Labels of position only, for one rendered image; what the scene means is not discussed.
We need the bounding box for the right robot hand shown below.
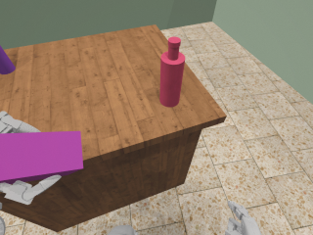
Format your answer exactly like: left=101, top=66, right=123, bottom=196
left=225, top=201, right=262, bottom=235

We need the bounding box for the left robot hand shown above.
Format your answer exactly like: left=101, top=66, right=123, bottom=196
left=0, top=111, right=61, bottom=205

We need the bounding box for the table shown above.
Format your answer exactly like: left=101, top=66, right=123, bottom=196
left=0, top=24, right=227, bottom=232

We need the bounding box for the left robot thigh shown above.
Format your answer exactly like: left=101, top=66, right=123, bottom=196
left=108, top=225, right=139, bottom=235

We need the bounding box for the sponge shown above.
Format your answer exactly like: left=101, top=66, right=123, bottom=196
left=0, top=130, right=84, bottom=184

